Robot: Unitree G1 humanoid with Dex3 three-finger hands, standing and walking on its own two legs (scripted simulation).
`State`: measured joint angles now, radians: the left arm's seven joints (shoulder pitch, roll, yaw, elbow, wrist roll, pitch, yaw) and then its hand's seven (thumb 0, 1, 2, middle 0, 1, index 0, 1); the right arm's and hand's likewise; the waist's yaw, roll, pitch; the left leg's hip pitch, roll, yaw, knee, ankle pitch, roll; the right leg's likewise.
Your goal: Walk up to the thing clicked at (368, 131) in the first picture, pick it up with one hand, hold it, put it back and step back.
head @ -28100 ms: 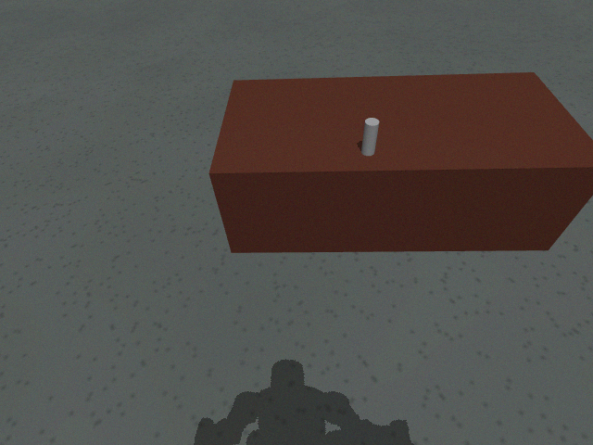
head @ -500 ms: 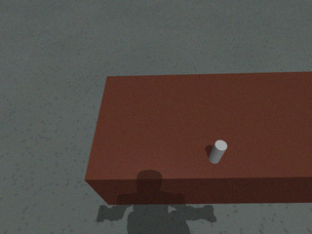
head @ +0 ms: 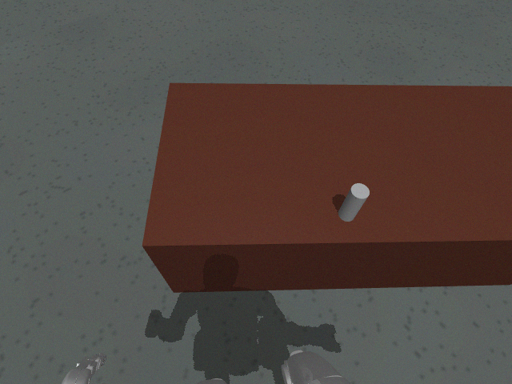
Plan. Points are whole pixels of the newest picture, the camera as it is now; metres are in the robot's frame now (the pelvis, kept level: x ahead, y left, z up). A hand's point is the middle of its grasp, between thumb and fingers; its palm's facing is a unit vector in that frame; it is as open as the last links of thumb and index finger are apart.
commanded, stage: step back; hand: right
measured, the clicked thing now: (352, 203) +0.56 -0.25 -0.26
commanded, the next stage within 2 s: none
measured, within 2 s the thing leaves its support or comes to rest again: neither
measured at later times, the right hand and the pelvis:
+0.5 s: hand out of the picture -0.03 -0.28 -0.16, palm faces -0.05 +0.91 -0.41, open 7.4 cm; pelvis -0.12 +0.00 -0.01, yaw +0 degrees
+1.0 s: hand out of the picture -0.17 -0.32 -0.16, palm faces +0.04 +0.91 -0.41, open 7.4 cm; pelvis -0.28 -0.04 -0.01, yaw -5 degrees
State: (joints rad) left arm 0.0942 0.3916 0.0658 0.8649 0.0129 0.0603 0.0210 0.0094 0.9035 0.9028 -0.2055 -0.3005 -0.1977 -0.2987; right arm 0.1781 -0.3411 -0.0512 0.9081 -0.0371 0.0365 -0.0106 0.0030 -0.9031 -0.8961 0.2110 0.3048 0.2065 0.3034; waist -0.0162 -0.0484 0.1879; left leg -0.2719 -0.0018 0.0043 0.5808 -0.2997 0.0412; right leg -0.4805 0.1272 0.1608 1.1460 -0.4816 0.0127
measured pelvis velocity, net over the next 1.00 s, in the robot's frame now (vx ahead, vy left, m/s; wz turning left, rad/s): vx -0.28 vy -0.04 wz -0.08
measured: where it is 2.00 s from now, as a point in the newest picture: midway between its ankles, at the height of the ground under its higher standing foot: outside the picture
